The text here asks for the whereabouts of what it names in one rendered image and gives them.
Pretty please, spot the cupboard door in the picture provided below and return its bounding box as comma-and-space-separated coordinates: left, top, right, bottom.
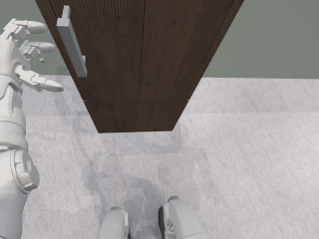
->
42, 0, 240, 102

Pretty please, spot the handle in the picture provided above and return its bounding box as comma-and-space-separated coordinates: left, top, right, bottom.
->
56, 5, 88, 78

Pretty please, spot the robot right thigh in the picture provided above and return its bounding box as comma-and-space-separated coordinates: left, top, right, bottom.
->
162, 198, 211, 239

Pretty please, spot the right robot shin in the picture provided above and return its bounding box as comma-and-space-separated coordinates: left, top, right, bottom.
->
163, 194, 179, 239

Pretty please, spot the robot left forearm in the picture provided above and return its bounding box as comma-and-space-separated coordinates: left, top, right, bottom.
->
0, 75, 29, 153

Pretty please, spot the robot left hand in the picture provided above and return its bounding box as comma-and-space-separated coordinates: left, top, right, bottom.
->
0, 18, 64, 93

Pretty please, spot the robot left upper arm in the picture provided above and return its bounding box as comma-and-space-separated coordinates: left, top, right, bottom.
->
0, 149, 40, 239

